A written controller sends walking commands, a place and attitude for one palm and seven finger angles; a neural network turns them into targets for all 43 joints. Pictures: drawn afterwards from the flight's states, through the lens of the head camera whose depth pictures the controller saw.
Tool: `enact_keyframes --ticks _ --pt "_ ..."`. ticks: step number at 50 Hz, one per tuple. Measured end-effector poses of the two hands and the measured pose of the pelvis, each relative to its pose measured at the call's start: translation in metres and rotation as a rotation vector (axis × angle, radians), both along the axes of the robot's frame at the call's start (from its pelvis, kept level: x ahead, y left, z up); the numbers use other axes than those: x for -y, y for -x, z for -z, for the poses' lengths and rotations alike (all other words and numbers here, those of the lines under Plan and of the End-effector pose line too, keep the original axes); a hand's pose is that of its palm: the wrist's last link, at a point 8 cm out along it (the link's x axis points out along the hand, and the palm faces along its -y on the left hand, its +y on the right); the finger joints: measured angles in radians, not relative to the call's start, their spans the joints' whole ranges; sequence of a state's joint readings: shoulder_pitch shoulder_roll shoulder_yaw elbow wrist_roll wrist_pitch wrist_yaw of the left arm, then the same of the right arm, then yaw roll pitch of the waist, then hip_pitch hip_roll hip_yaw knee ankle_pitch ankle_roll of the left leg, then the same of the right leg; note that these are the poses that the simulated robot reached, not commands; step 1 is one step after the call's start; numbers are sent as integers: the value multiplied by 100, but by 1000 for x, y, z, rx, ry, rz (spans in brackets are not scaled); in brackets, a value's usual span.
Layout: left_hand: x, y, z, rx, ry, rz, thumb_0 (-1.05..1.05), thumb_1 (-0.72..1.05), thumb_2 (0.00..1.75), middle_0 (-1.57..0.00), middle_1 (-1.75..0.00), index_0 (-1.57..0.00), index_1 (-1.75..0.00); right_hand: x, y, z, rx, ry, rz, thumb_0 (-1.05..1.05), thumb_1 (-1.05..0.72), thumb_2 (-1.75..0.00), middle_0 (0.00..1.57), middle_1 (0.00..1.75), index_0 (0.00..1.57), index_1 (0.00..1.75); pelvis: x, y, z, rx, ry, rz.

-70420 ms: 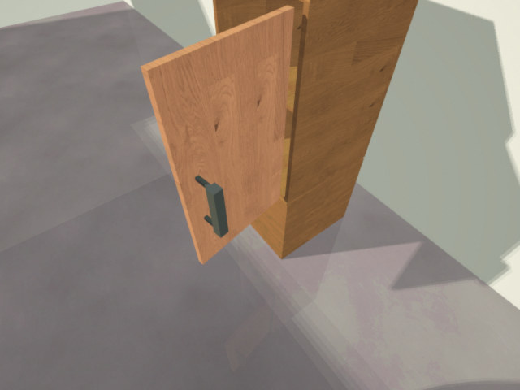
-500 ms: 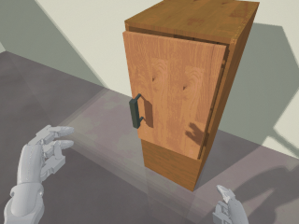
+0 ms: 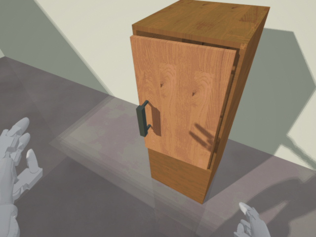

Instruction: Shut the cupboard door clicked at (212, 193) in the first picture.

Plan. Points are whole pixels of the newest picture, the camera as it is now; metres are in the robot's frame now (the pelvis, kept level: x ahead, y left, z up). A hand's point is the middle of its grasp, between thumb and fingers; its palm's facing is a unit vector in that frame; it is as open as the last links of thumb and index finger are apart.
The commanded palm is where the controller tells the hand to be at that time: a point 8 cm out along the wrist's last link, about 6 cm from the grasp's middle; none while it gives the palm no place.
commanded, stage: draw the hand back to the body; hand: left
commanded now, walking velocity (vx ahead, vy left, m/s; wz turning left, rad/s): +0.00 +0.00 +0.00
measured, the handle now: (144, 118) +0.60 +0.15 -0.09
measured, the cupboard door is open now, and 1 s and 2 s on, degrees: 5 5 5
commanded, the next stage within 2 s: step back with the hand held close in 0.04 s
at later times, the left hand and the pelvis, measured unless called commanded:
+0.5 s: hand (26, 174) +0.18 +0.28 +0.15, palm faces +0.39 -0.77 -0.51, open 7.4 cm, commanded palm +0.12 +0.32 +0.17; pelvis -0.02 +0.02 +0.00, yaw -1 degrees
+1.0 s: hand (3, 207) +0.11 +0.28 +0.16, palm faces +0.47 -0.76 -0.44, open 7.4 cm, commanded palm +0.05 +0.31 +0.17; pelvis -0.08 +0.01 -0.02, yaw +0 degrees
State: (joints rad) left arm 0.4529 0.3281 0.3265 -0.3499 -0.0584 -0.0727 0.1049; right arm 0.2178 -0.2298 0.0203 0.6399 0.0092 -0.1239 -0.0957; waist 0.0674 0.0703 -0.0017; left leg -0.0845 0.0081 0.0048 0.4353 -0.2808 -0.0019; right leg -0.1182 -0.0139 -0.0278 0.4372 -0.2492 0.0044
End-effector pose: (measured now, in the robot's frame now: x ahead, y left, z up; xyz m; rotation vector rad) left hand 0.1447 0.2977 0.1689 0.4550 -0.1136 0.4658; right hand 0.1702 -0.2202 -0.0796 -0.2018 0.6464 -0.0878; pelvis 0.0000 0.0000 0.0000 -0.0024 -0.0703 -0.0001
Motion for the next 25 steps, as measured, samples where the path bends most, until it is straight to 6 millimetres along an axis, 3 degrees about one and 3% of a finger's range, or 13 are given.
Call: enact_keyframes --ticks 13,25 --pt "-9 2 -12 33 -61 -6 2 89 90 -21 -30 -21 -31 -4 7 2 -13 -23 -2 1 -90 -90 20 30 20 30 -2 8 0 -27 12 -3" --pt "-20 7 -8 -30 -122 64 2 89 90 -21 -30 -21 -31 10 36 6 -105 41 114 1 -90 -90 20 30 20 30 -20 23 3 -79 3 10"
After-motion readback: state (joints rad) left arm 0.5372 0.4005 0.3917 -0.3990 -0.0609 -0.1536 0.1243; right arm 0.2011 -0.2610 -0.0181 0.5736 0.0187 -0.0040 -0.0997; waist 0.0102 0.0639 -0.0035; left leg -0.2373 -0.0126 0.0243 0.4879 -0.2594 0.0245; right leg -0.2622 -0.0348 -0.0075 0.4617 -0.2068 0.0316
